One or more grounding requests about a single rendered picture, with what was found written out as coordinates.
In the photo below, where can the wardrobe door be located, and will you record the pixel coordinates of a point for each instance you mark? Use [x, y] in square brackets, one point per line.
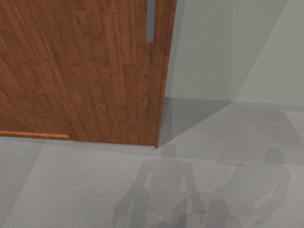
[24, 105]
[92, 60]

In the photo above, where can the handle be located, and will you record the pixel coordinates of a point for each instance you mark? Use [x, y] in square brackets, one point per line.
[150, 20]

